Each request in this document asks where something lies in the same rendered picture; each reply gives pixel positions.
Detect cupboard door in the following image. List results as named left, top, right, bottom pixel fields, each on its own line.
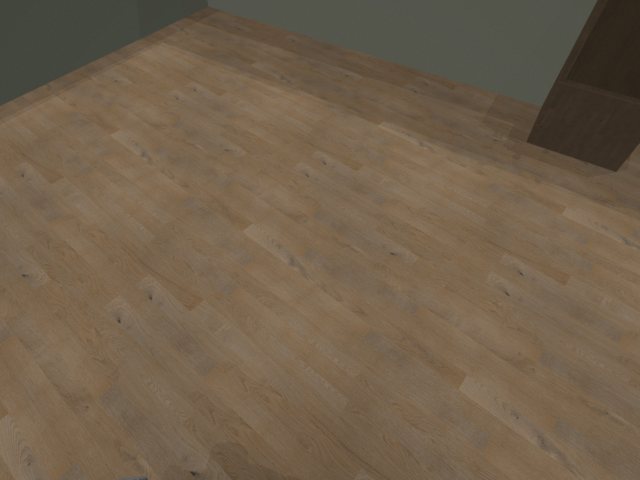
left=566, top=0, right=640, bottom=99

